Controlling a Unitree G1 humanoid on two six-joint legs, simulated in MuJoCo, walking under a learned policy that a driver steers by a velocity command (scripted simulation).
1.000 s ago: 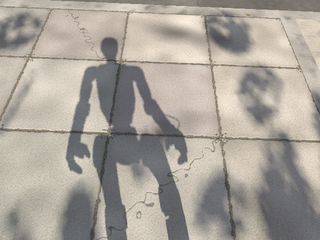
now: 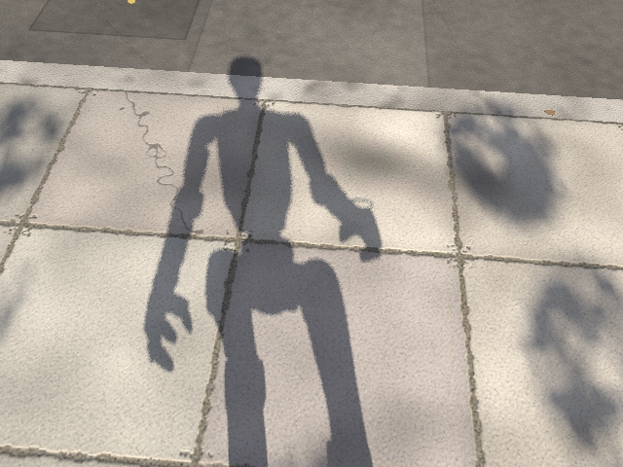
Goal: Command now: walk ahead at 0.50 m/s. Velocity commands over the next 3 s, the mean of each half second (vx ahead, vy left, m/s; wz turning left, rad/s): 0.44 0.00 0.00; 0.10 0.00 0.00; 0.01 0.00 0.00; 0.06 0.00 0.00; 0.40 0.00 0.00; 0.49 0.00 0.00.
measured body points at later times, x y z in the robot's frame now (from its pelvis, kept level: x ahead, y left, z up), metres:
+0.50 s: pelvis +0.27 -0.03 +0.00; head +0.30 -0.04 +0.45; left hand +0.47 +0.21 -0.10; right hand +0.24 -0.30 -0.14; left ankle +0.11 +0.10 -0.71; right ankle +0.41 -0.13 -0.72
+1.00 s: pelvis +0.37 -0.03 +0.02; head +0.37 -0.02 +0.47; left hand +0.46 +0.21 -0.13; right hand +0.42 -0.29 -0.12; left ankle +0.37 +0.11 -0.72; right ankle +0.40 -0.14 -0.72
